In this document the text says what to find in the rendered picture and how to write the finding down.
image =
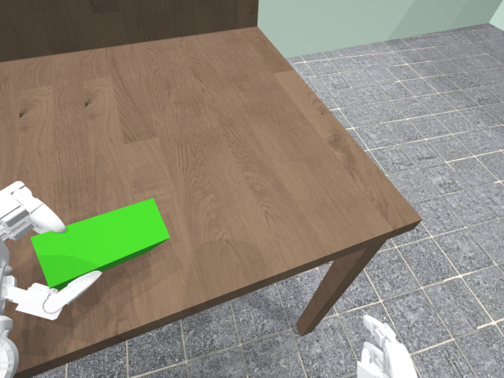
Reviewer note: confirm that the right robot hand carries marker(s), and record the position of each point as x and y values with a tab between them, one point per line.
393	362

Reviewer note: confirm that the left robot hand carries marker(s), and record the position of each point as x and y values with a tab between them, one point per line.
20	212

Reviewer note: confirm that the robot left forearm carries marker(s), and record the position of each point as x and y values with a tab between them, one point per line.
9	357

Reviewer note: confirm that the table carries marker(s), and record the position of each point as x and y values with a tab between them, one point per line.
108	103

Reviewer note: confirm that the sponge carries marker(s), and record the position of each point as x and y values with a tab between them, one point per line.
99	243

